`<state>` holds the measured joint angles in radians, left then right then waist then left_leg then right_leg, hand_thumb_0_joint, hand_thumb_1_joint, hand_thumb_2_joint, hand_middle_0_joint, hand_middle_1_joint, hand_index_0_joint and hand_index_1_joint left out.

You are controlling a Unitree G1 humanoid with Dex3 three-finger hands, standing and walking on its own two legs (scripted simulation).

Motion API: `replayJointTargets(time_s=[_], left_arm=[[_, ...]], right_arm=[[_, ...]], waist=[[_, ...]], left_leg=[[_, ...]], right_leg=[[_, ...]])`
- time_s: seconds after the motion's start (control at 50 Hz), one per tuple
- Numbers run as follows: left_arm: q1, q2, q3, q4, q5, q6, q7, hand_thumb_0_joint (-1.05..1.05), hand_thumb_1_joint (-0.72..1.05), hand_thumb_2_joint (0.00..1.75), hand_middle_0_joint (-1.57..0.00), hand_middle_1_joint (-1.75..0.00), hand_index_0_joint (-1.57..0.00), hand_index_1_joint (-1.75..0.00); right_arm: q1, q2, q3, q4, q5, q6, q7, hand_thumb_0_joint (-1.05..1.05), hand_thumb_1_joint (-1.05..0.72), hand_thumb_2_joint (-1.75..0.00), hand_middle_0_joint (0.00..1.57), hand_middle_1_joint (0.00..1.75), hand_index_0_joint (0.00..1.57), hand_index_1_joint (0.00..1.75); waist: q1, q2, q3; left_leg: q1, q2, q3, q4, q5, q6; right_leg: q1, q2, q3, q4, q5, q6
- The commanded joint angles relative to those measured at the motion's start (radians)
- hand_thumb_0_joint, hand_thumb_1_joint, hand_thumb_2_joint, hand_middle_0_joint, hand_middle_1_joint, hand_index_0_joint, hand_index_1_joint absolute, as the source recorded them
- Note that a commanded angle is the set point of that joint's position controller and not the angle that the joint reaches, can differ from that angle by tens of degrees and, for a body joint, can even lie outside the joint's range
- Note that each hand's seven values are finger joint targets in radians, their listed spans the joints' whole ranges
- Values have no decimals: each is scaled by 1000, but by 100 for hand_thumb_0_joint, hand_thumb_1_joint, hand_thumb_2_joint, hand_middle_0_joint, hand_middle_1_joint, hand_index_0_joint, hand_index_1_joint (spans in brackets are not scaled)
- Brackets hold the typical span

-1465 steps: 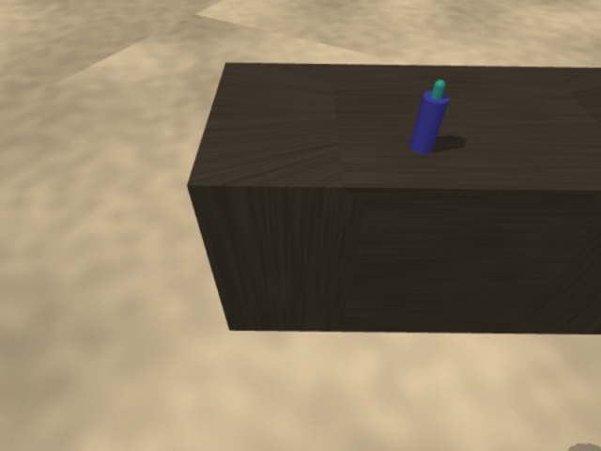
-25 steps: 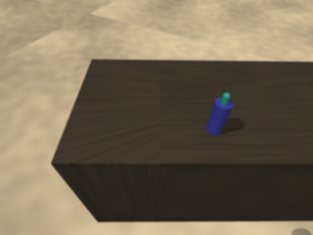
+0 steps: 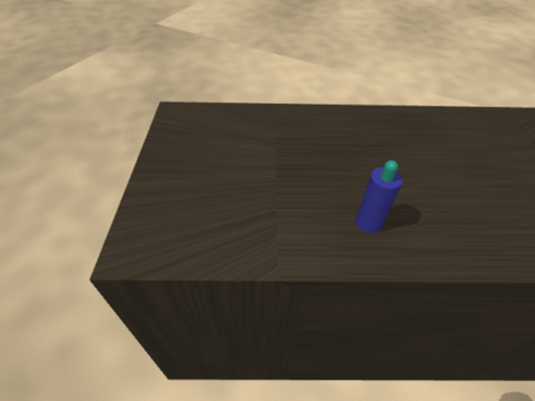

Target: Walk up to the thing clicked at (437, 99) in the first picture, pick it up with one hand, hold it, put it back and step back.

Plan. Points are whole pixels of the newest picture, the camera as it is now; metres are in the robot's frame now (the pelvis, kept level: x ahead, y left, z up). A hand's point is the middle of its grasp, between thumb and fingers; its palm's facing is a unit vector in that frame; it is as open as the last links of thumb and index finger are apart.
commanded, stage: stand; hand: right
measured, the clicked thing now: (379, 195) +0.49 -0.20 +0.00
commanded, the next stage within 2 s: step back in 0.40 s
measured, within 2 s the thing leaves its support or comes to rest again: neither
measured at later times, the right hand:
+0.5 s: hand out of the picture +0.06 -0.26 -0.16, palm faces -0.01 +0.94 -0.34, open 7.4 cm
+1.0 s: hand out of the picture -0.05 -0.24 -0.17, palm faces -0.08 +0.91 -0.42, open 7.4 cm
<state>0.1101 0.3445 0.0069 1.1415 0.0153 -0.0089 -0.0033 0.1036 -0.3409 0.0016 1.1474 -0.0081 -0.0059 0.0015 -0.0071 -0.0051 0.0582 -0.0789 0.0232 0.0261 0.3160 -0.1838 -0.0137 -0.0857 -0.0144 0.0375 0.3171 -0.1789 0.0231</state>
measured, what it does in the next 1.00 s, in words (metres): walks backwards: left foot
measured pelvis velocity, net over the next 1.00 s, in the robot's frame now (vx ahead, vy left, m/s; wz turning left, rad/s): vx -0.11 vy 0.02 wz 0.02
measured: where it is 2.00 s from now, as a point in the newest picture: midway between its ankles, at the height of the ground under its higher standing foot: outside the picture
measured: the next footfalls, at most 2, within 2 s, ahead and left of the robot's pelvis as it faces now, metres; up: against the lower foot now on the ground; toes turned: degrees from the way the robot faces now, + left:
left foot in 0.92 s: -0.11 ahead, +0.12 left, +0.00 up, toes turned -1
right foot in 1.34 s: -0.15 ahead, -0.08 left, +0.00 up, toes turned +0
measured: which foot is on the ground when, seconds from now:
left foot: down 0.00-0.64, up 0.66-0.90, down 0.92-1.00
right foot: down 0.00-0.94, up 0.96-1.00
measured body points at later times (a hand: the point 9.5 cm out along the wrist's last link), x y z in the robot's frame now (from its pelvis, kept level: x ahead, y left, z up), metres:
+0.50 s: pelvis -0.01 +0.00 -0.01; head +0.02 +0.00 +0.44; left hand +0.06 +0.31 -0.14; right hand +0.06 -0.31 -0.14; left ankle +0.00 +0.13 -0.75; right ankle +0.00 -0.13 -0.75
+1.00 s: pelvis -0.11 +0.02 -0.03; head -0.04 +0.06 +0.41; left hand +0.03 +0.33 -0.16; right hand -0.04 -0.29 -0.14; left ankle -0.15 +0.12 -0.75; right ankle -0.03 -0.12 -0.72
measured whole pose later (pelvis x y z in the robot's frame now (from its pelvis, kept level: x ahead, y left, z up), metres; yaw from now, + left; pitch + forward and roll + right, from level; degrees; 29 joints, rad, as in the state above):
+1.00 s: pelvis -0.11 +0.02 -0.03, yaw +1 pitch -2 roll +0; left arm 0.04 0.40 0.07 0.85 0.02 0.07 0.02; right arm 0.15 -0.34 -0.04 0.95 -0.04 0.05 0.01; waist 0.00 -0.08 0.22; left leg -0.21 -0.05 -0.02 0.64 -0.40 0.04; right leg -0.48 0.02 0.13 0.83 -0.42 0.00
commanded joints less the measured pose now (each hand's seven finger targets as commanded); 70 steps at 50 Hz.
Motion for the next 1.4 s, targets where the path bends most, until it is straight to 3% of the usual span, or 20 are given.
replayJointTargets(time_s=[0.0, 0.36, 0.38, 0.46, 0.56, 0.62, 0.66, 0.72, 0.84, 0.88, 0.9, 0.92, 0.96, 0.98, 1.02, 1.04, 1.18, 1.3, 1.34, 1.38], left_arm=[[-35, 214, 33, -53, -8, -18, 16, 0, 90, 90, -20, -30, -20, -30], [-16, 215, 31, -62, -7, -18, 12, 0, 90, 90, -20, -30, -20, -30], [-29, 275, 73, -100, -16, -5, 18, 0, 90, 90, -20, -30, -20, -30], [10, 232, 71, -141, -17, 11, 25, 0, 90, 90, -20, -30, -20, -30], [42, 244, 80, -183, -6, 26, 23, 0, 90, 90, -20, -30, -20, -30], [9, 339, 107, -222, 5, 24, 22, 0, 90, 90, -20, -30, -20, -30], [-16, 361, 116, -262, 30, 14, 28, 0, 90, 90, -20, -30, -20, -30], [-97, 292, 108, -309, 28, 19, 32, 0, 90, 90, -20, -30, -20, -30], [-35, 278, 116, -348, 16, 42, 40, 0, 90, 90, -20, -30, -20, -30], [-47, 287, 111, -360, -4, 57, 32, 0, 90, 90, -20, -30, -20, -30], [-24, 250, 99, -368, -9, 65, 28, 0, 90, 90, -20, -30, -20, -30], [1, 190, 89, -380, -16, 66, 29, 0, 90, 90, -20, -30, -20, -30], [-99, 236, 111, -380, 13, 64, 52, 0, 90, 90, -20, -30, -20, -30], [-107, 258, 116, -371, 14, 63, 48, 0, 90, 90, -20, -30, -20, -30], [13, 225, 109, -343, -13, 61, 39, 0, 90, 90, -20, -30, -20, -30], [40, 215, 107, -345, -10, 62, 35, 0, 90, 90, -20, -30, -20, -30], [6, 195, 103, -380, 6, 41, 30, 0, 90, 90, -20, -30, -20, -30], [108, 192, 111, -336, 22, 28, 23, 0, 90, 90, -20, -30, -20, -30], [132, 248, 126, -332, 36, 15, 24, 0, 90, 90, -20, -30, -20, -30], [35, 349, 145, -378, 25, 20, 18, 0, 90, 90, -20, -30, -20, -30]], right_arm=[[-27, -215, -44, -51, -3, -20, -12, 0, -90, -90, 20, 30, 20, 30], [-22, -218, -44, -55, -1, -22, -10, 0, -90, -90, 20, 30, 20, 30], [-44, -278, -72, -67, -3, -4, -9, 0, -90, -90, 20, 30, 20, 30], [-18, -279, -91, -110, 11, 11, -9, 0, -90, -90, 20, 30, 20, 30], [-58, -273, -106, -179, 14, 36, -9, 0, -90, -90, 20, 30, 20, 30], [-47, -210, -98, -205, 11, 52, -6, 0, -90, -90, 20, 30, 20, 30], [5, -220, -105, -213, -1, 67, -9, 0, -90, -90, 20, 30, 20, 30], [68, -225, -102, -209, 25, 59, -5, 0, -90, -90, 20, 30, 20, 30], [101, -228, -89, -244, -1, 39, -21, 0, -90, -90, 20, 30, 20, 30], [144, -220, -98, -231, -19, 27, -23, 0, -90, -90, 20, 30, 20, 30], [138, -256, -115, -235, -38, 23, -23, 0, -90, -90, 20, 30, 20, 30], [106, -352, -139, -252, -51, 23, -22, 0, -90, -90, 20, 30, 20, 30], [55, -422, -153, -294, -38, 22, -16, 0, -90, -90, 20, 30, 20, 30], [12, -377, -144, -298, -36, 20, -20, 0, -90, -90, 20, 30, 20, 30], [-66, -274, -114, -319, -43, 18, -31, 0, -90, -90, 20, 30, 20, 30], [-39, -259, -114, -320, -32, 17, -35, 0, -90, -90, 20, 30, 20, 30], [101, -261, -127, -322, -11, 21, -45, 0, -90, -90, 20, 30, 20, 30], [24, -280, -128, -363, 4, 34, -33, 0, -90, -90, 20, 30, 20, 30], [-4, -244, -111, -379, 18, 32, -30, 0, -90, -90, 20, 30, 20, 30], [-30, -213, -104, -378, 20, 40, -37, 0, -90, -90, 20, 30, 20, 30]], waist=[[-4, 0, -48], [1, 3, -52], [7, 1, 52], [1, 58, -83], [16, 80, -137], [28, -156, -88], [27, -185, -75], [3, -159, -117], [25, -189, -183], [-12, -160, -163], [-1, -68, -161], [23, 209, -142], [-52, 272, -77], [-29, 209, -36], [60, 144, -25], [60, 157, -36], [-40, 150, -99], [8, 129, -137], [26, -15, -160], [51, -294, -48]], left_leg=[[9, 109, -82, -53, 99, 28], [0, 106, -89, -58, 77, 29], [-71, 104, -109, 26, 227, 59], [-31, 159, -112, 77, 392, 130], [-119, 127, -95, 206, 195, 146], [-196, -91, -2, 538, -192, 46], [-260, -97, -129, 772, -446, 51], [-278, -105, -146, 824, -357, 42], [-299, -18, -107, 336, -304, 23], [-168, -42, -31, 44, -47, 30], [-54, 27, -140, 26, 120, 39], [48, 235, -413, 19, 373, 82], [-190, 379, -552, -6, 346, 283], [-202, 330, -434, 6, 349, 260], [-39, 148, -190, 102, 529, 102], [10, 144, -184, 115, 547, 86], [195, 200, -220, 172, 563, 186], [15, 201, -218, 243, 360, 183], [-155, 129, -190, 319, 172, 120], [-273, -117, -71, 669, -421, 23]], right_leg=[[-45, -105, 66, -53, 122, -35], [-45, -106, 70, -51, 108, -38], [-135, -76, 67, 53, 242, -37], [-112, -23, 10, 208, 230, -53], [-115, -54, 61, 259, 188, -96], [-199, -276, 332, 21, 276, -254], [-239, -356, 427, 13, 288, -328], [-184, -240, 234, 82, 311, -267], [58, -241, 231, 215, 413, -221], [-5, -184, 165, 314, 438, -170], [-156, -112, 129, 387, 278, -117], [-400, 69, 49, 546, -201, -60], [-367, 133, 166, 801, -467, -25], [-374, 124, 186, 866, -408, -29], [-495, 146, 200, 883, -272, -43], [-501, 150, 180, 875, -250, -46], [-435, 100, 97, 562, -287, 7], [-162, 52, -8, 159, -96, -47], [-23, -42, 143, 114, 182, -82], [-192, -336, 468, 5, 304, -324]])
